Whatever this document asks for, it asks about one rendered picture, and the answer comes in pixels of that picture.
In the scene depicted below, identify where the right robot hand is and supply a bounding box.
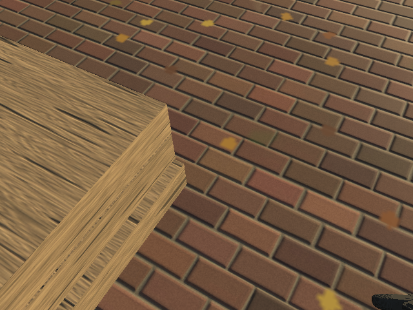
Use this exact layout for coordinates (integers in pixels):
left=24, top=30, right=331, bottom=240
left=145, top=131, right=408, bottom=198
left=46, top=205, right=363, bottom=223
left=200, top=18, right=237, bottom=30
left=372, top=293, right=413, bottom=310

